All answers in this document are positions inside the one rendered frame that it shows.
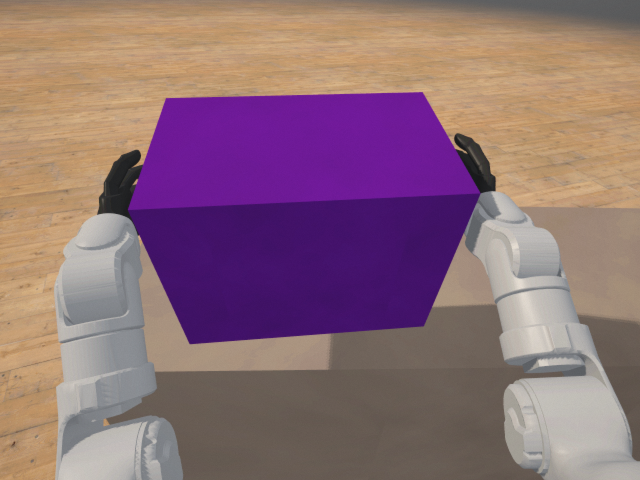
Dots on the robot right upper arm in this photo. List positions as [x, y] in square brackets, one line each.
[567, 428]

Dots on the carton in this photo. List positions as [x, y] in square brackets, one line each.
[294, 215]

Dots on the right robot hand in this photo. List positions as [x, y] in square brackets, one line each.
[476, 163]

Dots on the robot left upper arm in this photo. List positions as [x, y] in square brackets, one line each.
[139, 449]

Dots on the pedestal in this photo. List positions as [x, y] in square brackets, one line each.
[417, 403]

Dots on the robot right forearm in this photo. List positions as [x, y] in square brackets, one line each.
[541, 329]

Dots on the robot left forearm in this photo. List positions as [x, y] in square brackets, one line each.
[99, 315]

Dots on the left robot hand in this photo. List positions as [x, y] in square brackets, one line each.
[118, 186]

